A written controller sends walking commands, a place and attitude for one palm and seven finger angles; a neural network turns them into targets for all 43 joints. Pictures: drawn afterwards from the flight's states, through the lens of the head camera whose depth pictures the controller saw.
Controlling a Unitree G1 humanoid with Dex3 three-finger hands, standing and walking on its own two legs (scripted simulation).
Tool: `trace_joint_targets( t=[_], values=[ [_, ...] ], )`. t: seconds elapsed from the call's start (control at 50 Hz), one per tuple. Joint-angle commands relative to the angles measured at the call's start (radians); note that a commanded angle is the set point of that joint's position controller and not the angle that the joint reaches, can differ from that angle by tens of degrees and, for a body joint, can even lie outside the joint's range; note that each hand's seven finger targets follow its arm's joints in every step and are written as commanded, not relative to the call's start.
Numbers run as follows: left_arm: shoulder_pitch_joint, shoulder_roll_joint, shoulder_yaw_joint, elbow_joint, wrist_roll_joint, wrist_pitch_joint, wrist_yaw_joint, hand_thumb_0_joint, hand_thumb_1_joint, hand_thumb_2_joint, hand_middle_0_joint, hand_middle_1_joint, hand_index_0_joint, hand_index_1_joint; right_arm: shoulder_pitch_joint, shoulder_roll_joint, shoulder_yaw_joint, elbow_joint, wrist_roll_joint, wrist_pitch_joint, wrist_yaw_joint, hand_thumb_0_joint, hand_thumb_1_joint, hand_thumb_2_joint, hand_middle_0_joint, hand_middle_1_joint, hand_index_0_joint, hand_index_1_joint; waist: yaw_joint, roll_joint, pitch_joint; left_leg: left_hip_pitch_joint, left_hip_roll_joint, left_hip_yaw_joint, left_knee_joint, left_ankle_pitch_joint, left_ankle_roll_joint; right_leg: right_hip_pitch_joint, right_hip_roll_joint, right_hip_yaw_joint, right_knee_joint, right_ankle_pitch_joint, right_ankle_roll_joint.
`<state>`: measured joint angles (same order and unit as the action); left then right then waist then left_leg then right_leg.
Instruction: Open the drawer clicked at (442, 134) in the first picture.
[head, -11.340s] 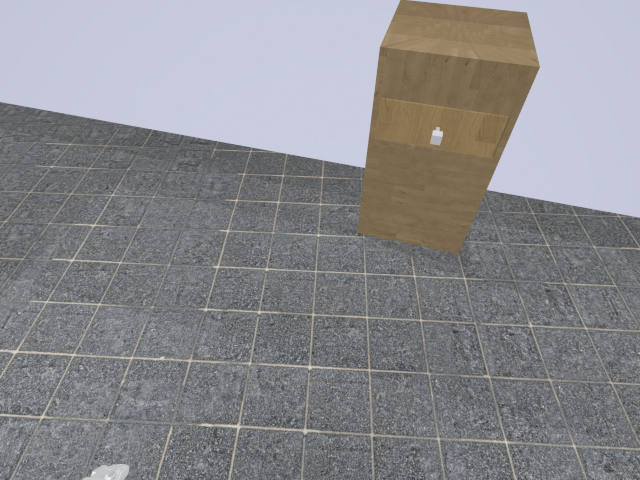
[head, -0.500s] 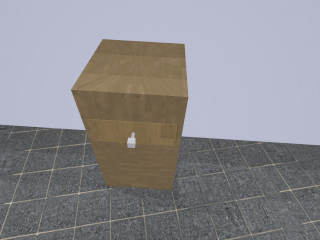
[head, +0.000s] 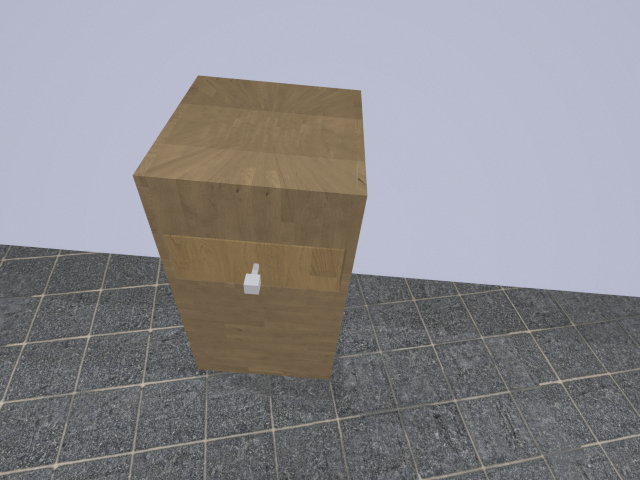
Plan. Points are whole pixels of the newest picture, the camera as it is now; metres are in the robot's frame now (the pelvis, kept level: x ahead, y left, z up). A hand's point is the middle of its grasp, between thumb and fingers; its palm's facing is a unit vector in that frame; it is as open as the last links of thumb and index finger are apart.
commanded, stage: come to a stop and stand still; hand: left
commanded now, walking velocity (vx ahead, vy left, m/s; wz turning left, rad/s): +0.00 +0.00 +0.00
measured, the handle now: (253, 277) +0.57 +0.16 -0.21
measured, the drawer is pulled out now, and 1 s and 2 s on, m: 0.00 0.00 0.00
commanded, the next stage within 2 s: look again from close up in 0.12 s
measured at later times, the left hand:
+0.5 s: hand out of the picture -0.06 +0.14 -0.18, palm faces +0.05 -0.99 -0.12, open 7.4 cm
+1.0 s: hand out of the picture -0.05 +0.13 -0.17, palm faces +0.07 -0.99 -0.11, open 7.4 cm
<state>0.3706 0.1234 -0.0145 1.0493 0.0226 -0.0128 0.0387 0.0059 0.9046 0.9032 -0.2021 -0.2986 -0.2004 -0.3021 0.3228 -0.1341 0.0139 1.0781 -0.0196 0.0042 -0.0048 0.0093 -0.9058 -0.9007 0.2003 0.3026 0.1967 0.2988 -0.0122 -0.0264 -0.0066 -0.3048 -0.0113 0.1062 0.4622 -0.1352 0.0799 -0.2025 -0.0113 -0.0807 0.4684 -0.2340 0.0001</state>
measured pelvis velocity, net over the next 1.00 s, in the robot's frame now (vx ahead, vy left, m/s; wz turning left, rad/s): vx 0.00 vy -0.01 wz -0.01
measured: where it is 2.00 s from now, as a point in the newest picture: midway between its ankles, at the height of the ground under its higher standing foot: outside the picture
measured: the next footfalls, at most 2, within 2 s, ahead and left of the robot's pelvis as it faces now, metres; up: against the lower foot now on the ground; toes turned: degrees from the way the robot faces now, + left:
none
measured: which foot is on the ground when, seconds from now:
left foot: down 0.00-1.00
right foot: down 0.00-1.00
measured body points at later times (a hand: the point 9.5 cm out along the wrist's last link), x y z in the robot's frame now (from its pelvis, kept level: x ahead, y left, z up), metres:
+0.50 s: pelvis -0.01 +0.00 +0.00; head -0.01 +0.02 +0.45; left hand -0.06 +0.19 -0.17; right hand -0.02 -0.21 -0.15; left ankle +0.08 +0.07 -0.74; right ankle +0.01 -0.12 -0.74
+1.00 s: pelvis +0.00 -0.01 +0.00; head -0.01 +0.00 +0.45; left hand -0.05 +0.18 -0.16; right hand -0.02 -0.22 -0.15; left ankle +0.08 +0.06 -0.73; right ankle +0.01 -0.12 -0.73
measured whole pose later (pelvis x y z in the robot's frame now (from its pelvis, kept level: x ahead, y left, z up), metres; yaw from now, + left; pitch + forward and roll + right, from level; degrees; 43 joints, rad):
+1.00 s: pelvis +0.00 -0.01 +0.00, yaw +0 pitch +0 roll -1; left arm 0.44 0.09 0.02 1.07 0.03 -0.01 0.03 0.00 0.91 0.90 -0.20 -0.30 -0.20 -0.30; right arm 0.35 -0.10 -0.02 1.10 -0.03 0.02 -0.01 0.01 -0.91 -0.90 0.20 0.30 0.20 0.30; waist 0.00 -0.02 -0.03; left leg -0.32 -0.02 0.10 0.45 -0.21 0.07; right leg -0.24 0.00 -0.07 0.49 -0.34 -0.04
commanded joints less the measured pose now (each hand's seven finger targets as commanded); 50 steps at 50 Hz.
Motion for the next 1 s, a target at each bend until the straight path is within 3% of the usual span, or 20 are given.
trace_joint_targets(
  t=[0.0,0.08,0.22,0.56,0.8,0.86,0.98],
  values=[
    [0.1,0.07,0.024,-0.018,0.001,-0.006,0.004,0.0,0.9,0.9,-0.2,-0.3,-0.2,-0.3,0.033,-0.11,-0.031,-0.033,0.002,-0.016,-0.012,0.0,-0.9,-0.9,0.2,0.3,0.2,0.3,0.014,0.054,0.09,-0.043,0.144,-0.207,-0.196,-0.32,-0.024,-0.063,-0.075,0.092,-0.095,-0.075,-0.042],
    [0.114,0.061,0.027,-0.009,0.003,-0.003,0.003,0.0,0.9,0.9,-0.2,-0.3,-0.2,-0.3,0.037,-0.105,-0.035,-0.028,0.001,-0.009,-0.013,0.0,-0.9,-0.9,0.2,0.3,0.2,0.3,0.017,0.055,0.104,-0.065,0.143,-0.21,-0.205,-0.363,-0.025,-0.072,-0.069,0.089,-0.098,-0.117,-0.04],
    [0.128,0.047,0.028,0.003,0.002,-0.009,0.004,0.0,0.9,0.9,-0.2,-0.3,-0.2,-0.3,0.052,-0.086,-0.036,-0.022,0.001,-0.009,-0.014,0.0,-0.9,-0.9,0.2,0.3,0.2,0.3,0.009,0.01,0.087,-0.036,0.13,-0.192,-0.169,-0.305,-0.028,-0.096,-0.08,0.112,-0.123,-0.134,-0.045],
    [0.157,0.03,0.032,0.017,0.006,-0.004,0.005,0.0,0.9,0.9,-0.2,-0.3,-0.2,-0.3,0.06,-0.076,-0.039,-0.016,-0.001,-0.005,-0.015,0.0,-0.9,-0.9,0.2,0.3,0.2,0.3,0.015,0.051,0.117,-0.06,0.138,-0.213,-0.212,-0.374,-0.028,-0.115,-0.064,0.096,-0.108,-0.158,-0.041],
    [0.162,0.022,0.033,0.02,0.004,-0.01,0.003,0.0,0.9,0.9,-0.2,-0.3,-0.2,-0.3,0.074,-0.064,-0.037,-0.012,-0.003,-0.01,-0.017,0.0,-0.9,-0.9,0.2,0.3,0.2,0.3,0.013,0.028,0.091,-0.035,0.126,-0.201,-0.196,-0.343,-0.03,-0.107,-0.069,0.107,-0.127,-0.179,-0.046],
    [0.175,0.027,0.041,0.016,0.01,0.002,-0.003,0.0,0.9,0.9,-0.2,-0.3,-0.2,-0.3,0.077,-0.073,-0.047,-0.012,-0.009,-0.001,-0.017,0.0,-0.9,-0.9,0.2,0.3,0.2,0.3,0.019,0.049,0.109,-0.067,0.138,-0.216,-0.221,-0.488,-0.022,-0.125,-0.043,0.084,-0.1,-0.303,-0.048],
    [0.249,-0.002,0.059,0.023,0.011,0.014,-0.022,0.0,0.9,0.9,-0.2,-0.3,-0.2,-0.3,0.034,-0.1,-0.069,-0.032,-0.012,-0.003,-0.023,0.0,-0.9,-0.9,0.2,0.3,0.2,0.3,0.044,0.101,0.087,-0.133,0.179,-0.226,-0.285,-0.574,-0.005,-0.019,0.014,-0.006,0.01,-0.21,-0.056]
  ],
)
